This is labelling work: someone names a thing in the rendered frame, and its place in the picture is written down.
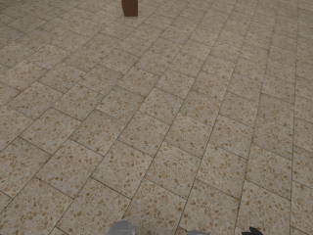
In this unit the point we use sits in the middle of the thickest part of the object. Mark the carton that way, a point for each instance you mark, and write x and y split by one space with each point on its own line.
130 8

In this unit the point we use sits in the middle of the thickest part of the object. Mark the left robot thigh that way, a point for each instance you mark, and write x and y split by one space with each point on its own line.
122 228

